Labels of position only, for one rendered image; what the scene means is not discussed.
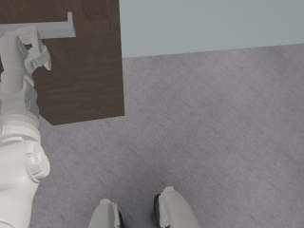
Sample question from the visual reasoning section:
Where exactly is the left robot forearm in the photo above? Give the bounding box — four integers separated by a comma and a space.
0, 68, 41, 147

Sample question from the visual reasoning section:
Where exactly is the right robot foot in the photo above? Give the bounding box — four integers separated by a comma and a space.
154, 194, 169, 228

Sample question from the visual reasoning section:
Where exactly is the left robot upper arm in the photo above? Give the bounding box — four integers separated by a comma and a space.
0, 140, 50, 228

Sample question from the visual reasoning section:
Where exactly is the left robot hand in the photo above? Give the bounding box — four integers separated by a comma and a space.
0, 26, 52, 77

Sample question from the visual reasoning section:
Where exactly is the cabinet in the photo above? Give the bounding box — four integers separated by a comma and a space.
0, 0, 125, 125

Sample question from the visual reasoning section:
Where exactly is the drawer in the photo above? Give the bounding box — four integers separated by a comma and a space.
0, 0, 112, 33

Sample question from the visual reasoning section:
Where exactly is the handle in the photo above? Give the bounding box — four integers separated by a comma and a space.
0, 11, 76, 39

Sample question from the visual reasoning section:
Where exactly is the robot left thigh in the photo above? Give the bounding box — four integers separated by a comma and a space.
88, 202, 121, 228

